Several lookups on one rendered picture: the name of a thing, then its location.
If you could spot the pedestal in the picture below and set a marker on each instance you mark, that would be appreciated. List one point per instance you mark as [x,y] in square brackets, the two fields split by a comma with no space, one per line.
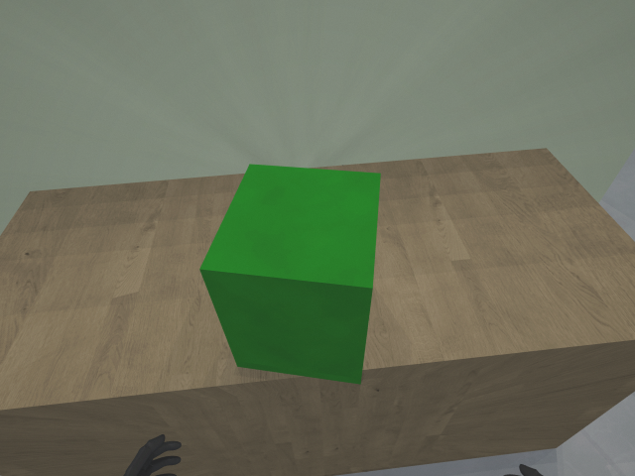
[502,320]

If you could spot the carton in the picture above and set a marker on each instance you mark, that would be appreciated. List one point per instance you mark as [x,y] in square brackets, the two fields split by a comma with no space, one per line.
[290,270]

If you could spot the robot left hand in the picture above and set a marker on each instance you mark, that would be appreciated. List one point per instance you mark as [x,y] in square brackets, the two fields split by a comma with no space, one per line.
[143,463]

